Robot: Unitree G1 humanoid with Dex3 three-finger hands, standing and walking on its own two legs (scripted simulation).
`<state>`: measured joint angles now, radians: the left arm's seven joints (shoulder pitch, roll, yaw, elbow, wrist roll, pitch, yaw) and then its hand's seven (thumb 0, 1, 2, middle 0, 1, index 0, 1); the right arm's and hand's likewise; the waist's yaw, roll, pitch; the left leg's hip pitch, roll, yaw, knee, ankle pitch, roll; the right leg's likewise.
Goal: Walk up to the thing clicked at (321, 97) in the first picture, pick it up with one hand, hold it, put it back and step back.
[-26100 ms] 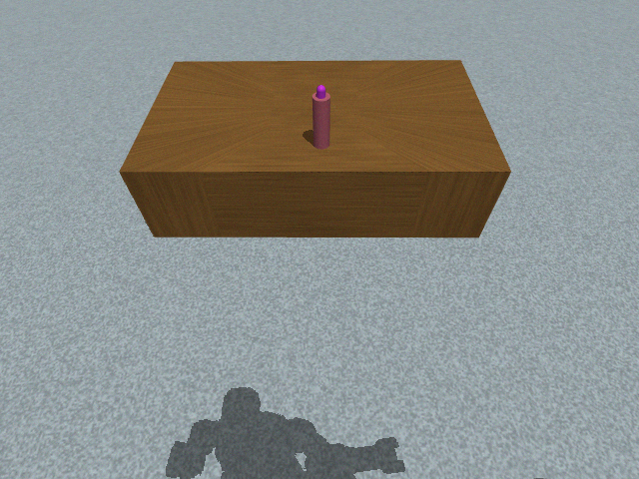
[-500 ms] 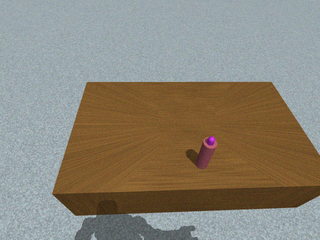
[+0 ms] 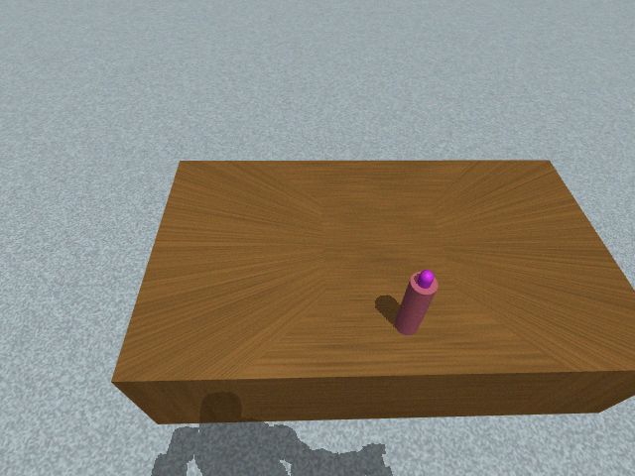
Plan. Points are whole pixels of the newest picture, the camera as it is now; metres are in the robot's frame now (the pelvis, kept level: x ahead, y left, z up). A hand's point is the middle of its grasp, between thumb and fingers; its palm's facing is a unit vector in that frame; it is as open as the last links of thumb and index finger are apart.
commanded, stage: stand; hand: right
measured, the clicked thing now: (416, 301) +0.51 -0.22 -0.31
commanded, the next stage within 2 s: step back in 1.96 s
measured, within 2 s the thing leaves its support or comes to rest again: neither
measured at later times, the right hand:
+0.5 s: hand out of the picture +0.08 -0.26 -0.15, palm faces -0.01 +0.93 -0.36, open 7.4 cm
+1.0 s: hand out of the picture +0.08 -0.26 -0.15, palm faces -0.03 +0.93 -0.35, open 7.4 cm
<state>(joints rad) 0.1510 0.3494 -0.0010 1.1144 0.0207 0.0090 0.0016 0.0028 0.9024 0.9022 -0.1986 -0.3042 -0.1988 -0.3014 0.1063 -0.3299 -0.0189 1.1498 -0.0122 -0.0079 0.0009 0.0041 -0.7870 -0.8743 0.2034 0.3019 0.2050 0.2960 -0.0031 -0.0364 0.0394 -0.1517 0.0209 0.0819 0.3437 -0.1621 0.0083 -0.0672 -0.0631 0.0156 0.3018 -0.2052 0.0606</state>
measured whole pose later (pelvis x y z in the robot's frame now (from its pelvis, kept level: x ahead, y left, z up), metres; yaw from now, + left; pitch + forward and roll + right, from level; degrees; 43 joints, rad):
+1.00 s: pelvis +0.01 -0.01 +0.00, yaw +1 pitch -2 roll +0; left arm 0.14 0.35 0.00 1.11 0.02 0.00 0.00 0.00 0.90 0.90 -0.20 -0.30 -0.20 -0.30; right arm 0.11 -0.34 -0.02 1.15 -0.01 -0.01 0.01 0.01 -0.90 -0.90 0.20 0.30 0.21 0.30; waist 0.00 -0.02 0.05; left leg -0.15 0.03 0.06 0.34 -0.16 -0.01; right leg -0.05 -0.05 -0.01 0.29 -0.21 0.05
